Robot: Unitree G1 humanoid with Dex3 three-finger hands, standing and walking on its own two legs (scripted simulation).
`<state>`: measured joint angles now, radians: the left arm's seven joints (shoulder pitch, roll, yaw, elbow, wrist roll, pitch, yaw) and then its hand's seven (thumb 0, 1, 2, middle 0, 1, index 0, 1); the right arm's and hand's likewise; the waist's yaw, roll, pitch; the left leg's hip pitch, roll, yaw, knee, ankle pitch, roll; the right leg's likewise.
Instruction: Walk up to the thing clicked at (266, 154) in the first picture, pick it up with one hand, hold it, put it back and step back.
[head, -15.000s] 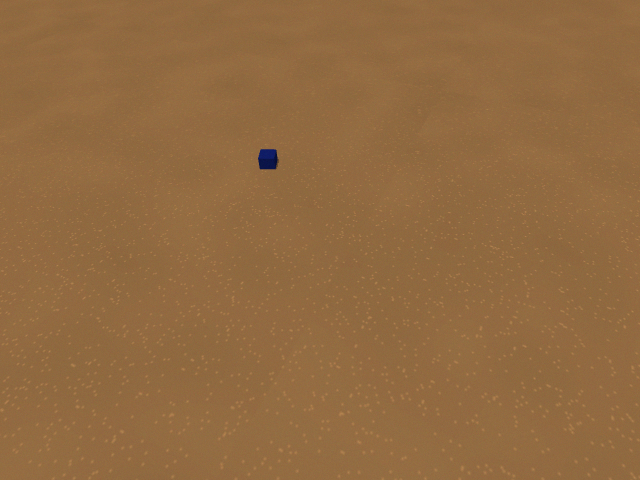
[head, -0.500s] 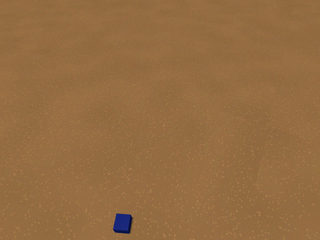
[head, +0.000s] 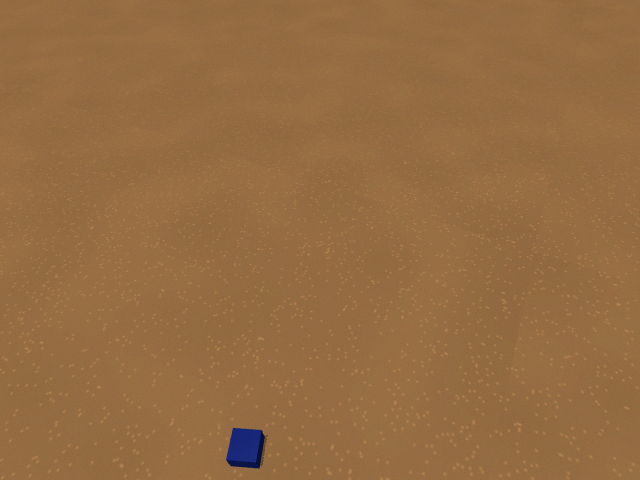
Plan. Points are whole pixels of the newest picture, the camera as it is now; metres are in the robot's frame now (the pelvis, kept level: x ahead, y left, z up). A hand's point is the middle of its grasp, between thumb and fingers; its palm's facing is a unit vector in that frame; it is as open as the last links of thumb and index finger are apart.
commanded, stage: stand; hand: left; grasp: from above
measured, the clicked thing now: (246, 448) +0.38 +0.27 -0.75
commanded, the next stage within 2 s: rise first in 0.50 s
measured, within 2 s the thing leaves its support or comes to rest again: neither
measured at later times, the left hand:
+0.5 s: hand out of the picture +0.07 +0.26 -0.16, palm faces -0.04 -0.94 -0.34, open 7.4 cm
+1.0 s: hand out of the picture +0.14 +0.26 -0.19, palm faces -0.09 -0.91 -0.39, open 11.9 cm
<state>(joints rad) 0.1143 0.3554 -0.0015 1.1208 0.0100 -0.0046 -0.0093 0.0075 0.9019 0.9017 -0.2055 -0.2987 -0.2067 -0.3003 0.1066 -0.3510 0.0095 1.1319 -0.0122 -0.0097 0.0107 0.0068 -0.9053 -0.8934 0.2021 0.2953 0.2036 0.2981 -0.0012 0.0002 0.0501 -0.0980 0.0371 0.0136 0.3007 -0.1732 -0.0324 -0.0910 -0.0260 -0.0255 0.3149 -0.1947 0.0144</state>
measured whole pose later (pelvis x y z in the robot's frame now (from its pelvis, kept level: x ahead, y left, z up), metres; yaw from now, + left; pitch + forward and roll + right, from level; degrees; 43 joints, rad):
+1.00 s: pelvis -0.01 +0.01 -0.04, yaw +0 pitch +10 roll +0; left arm 0.01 0.33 0.15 0.91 0.18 0.10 -0.01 0.00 -0.07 0.99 -0.08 -0.94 -0.09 -0.93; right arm 0.25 -0.24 -0.03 0.70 0.02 -0.05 0.00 0.01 -0.90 -0.89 0.20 0.30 0.20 0.30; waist -0.03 0.00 -0.03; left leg -0.56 0.04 0.01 0.74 -0.36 -0.02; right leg -0.54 -0.04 -0.01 0.73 -0.36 0.02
